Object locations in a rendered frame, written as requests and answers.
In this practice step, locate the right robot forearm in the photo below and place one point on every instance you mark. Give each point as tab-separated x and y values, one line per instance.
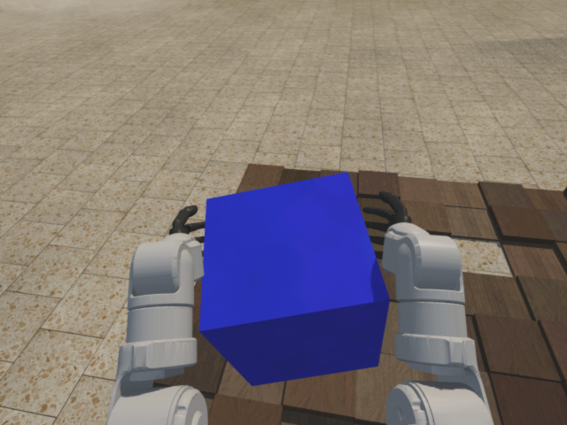
432	323

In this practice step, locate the left robot upper arm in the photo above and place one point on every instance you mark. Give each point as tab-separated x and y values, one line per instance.
172	405

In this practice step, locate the right robot upper arm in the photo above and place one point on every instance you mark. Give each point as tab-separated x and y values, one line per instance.
435	403

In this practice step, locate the left robot forearm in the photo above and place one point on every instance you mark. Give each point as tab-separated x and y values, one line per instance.
159	341

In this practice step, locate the robot left hand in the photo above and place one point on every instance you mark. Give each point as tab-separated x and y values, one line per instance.
180	220

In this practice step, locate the carton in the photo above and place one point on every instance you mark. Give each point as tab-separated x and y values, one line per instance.
291	287

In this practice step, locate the robot right hand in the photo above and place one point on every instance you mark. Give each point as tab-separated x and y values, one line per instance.
398	215

